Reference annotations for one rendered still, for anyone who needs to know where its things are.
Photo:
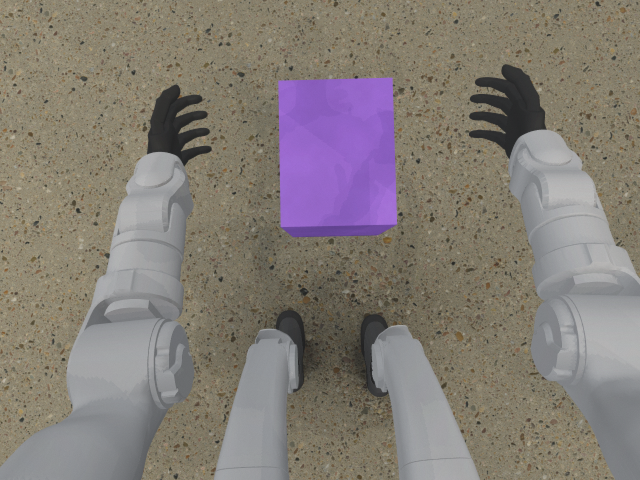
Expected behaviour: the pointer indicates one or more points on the robot right forearm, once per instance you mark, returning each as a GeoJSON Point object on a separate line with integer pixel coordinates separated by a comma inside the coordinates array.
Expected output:
{"type": "Point", "coordinates": [567, 228]}

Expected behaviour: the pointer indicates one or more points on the robot left foot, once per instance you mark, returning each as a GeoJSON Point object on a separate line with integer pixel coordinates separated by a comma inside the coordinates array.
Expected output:
{"type": "Point", "coordinates": [290, 322]}

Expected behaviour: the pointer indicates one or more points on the left robot hand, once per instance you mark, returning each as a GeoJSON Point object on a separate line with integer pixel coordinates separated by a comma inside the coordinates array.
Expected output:
{"type": "Point", "coordinates": [163, 135]}

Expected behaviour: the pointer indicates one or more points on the robot foot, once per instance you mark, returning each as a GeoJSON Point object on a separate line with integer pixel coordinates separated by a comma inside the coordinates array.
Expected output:
{"type": "Point", "coordinates": [290, 322]}
{"type": "Point", "coordinates": [371, 327]}

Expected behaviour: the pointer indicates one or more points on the right robot hand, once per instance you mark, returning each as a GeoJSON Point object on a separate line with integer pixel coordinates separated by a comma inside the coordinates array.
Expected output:
{"type": "Point", "coordinates": [523, 110]}

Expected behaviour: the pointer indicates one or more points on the robot right upper arm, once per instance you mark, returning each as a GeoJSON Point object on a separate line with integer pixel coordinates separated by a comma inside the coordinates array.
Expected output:
{"type": "Point", "coordinates": [590, 345]}

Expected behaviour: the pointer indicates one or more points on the robot left upper arm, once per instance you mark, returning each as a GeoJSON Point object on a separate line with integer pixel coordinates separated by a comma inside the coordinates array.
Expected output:
{"type": "Point", "coordinates": [123, 378]}

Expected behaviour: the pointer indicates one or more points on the carton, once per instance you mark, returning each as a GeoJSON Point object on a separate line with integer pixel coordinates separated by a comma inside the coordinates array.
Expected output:
{"type": "Point", "coordinates": [337, 157]}

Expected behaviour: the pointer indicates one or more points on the robot left forearm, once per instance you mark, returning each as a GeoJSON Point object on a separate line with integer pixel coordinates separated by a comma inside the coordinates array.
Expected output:
{"type": "Point", "coordinates": [142, 280]}

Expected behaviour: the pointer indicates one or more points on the robot right foot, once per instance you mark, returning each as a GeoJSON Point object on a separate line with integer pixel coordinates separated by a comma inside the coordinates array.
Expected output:
{"type": "Point", "coordinates": [371, 327]}

